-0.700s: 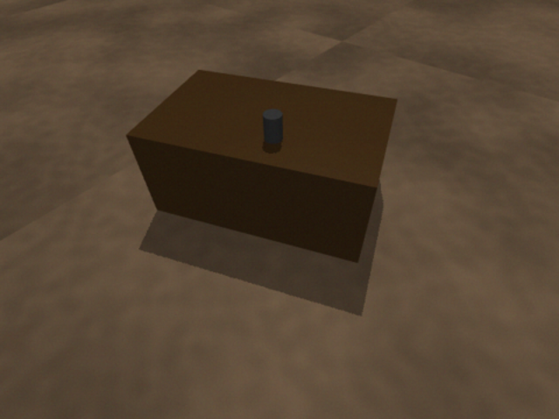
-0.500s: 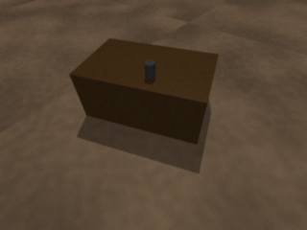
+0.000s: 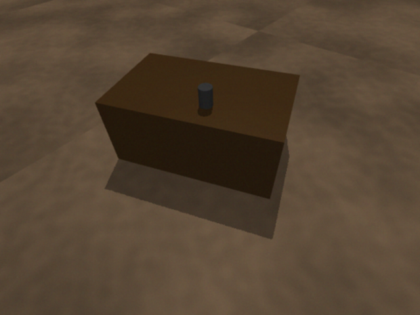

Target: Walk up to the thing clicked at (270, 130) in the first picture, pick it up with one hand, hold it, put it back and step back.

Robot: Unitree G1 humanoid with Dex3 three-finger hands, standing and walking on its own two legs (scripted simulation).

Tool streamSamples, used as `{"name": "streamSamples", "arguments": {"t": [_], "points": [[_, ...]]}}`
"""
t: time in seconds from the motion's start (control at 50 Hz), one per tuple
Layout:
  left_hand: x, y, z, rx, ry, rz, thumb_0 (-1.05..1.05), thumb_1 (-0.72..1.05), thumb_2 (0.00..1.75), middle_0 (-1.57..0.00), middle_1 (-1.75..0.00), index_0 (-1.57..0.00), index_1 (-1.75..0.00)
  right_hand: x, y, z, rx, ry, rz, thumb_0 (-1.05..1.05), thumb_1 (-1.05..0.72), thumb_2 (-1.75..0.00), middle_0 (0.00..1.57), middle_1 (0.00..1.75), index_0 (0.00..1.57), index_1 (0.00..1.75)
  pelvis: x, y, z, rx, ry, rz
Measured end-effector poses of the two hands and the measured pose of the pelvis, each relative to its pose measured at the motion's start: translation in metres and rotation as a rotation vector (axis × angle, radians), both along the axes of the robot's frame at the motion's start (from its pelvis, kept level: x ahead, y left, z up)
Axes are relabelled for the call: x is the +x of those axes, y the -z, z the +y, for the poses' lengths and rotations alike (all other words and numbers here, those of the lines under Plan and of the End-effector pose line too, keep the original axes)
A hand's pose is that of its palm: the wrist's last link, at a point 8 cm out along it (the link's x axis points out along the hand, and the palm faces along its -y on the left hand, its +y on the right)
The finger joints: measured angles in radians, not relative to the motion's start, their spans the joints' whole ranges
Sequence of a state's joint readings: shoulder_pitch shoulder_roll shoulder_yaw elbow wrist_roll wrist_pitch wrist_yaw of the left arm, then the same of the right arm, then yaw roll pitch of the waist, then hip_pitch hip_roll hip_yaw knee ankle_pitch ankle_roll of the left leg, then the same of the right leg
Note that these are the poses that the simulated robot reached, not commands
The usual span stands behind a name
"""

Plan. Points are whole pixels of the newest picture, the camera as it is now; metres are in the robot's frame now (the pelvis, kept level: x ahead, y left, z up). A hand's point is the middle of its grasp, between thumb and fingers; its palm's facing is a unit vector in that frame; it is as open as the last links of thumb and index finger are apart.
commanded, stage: stand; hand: left
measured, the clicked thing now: (205, 96) +1.20 +0.07 -0.28
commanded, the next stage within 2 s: walk up in 0.42 s
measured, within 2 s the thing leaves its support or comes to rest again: neither
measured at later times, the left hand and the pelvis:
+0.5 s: hand out of the picture +0.07 +0.26 -0.16, palm faces -0.05 -0.94 -0.34, open 7.4 cm; pelvis +0.01 +0.00 +0.00, yaw -2 degrees
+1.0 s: hand (130, 294) +0.22 +0.21 -0.14, palm faces -0.17 -0.90 -0.41, open 7.4 cm; pelvis +0.16 -0.06 -0.01, yaw -11 degrees
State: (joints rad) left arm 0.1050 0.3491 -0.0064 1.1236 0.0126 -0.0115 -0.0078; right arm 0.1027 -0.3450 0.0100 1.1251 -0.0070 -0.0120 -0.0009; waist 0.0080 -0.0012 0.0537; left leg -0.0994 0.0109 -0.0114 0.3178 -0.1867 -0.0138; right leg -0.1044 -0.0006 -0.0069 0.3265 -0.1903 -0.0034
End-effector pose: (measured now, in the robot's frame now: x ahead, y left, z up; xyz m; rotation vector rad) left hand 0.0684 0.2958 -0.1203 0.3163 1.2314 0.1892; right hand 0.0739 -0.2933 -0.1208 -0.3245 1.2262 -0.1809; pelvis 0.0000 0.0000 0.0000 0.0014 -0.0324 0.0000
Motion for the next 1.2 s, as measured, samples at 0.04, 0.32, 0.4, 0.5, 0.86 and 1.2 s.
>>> {"name": "streamSamples", "arguments": {"t": [0.04,0.32,0.4,0.5,0.86,1.2], "points": [[0.001,0.000,0.000,0.001,0.001,-0.002,0.00,0.90,0.90,-0.20,-0.30,-0.21,-0.30,0.001,0.000,0.000,0.000,0.000,-0.002,0.00,-0.91,-0.90,0.20,0.30,0.21,0.30,0.000,0.000,0.000,0.000,0.000,0.000],[0.000,-0.001,0.000,0.003,0.000,0.003,0.00,0.90,0.90,-0.20,-0.30,-0.21,-0.30,-0.002,0.000,-0.001,0.001,0.003,0.009,0.00,-0.91,-0.90,0.20,0.30,0.21,0.30,0.001,0.000,-0.001,0.000,-0.001,0.003],[-0.001,0.000,0.000,0.003,0.000,0.008,0.00,0.90,0.90,-0.20,-0.30,-0.21,-0.30,-0.003,0.001,-0.002,0.000,0.005,0.014,0.00,-0.91,-0.90,0.20,0.30,0.21,0.30,0.001,0.000,-0.001,-0.001,0.000,0.004],[0.000,-0.002,0.004,-0.001,0.023,0.001,0.00,0.90,0.90,-0.20,-0.30,-0.21,-0.30,-0.001,-0.001,-0.009,0.008,0.020,-0.039,0.00,-0.91,-0.90,0.20,0.30,0.21,0.30,0.008,0.003,-0.001,0.010,0.035,0.010],[0.113,-0.026,-0.037,0.090,0.129,-0.059,0.00,0.90,0.90,-0.20,-0.30,-0.21,-0.30,0.033,0.014,-0.090,0.012,0.153,0.000,0.01,-0.91,-0.90,0.20,0.30,0.20,0.30,0.105,0.011,-0.058,0.003,0.153,-0.024],[0.272,0.017,-0.015,0.070,0.207,0.010,0.00,0.90,0.90,-0.20,-0.30,-0.21,-0.30,0.240,0.005,-0.065,-0.016,0.110,-0.154,0.00,-0.91,-0.90,0.20,0.30,0.21,0.30,0.263,0.035,-0.035,-0.001,0.210,-0.012]]}}
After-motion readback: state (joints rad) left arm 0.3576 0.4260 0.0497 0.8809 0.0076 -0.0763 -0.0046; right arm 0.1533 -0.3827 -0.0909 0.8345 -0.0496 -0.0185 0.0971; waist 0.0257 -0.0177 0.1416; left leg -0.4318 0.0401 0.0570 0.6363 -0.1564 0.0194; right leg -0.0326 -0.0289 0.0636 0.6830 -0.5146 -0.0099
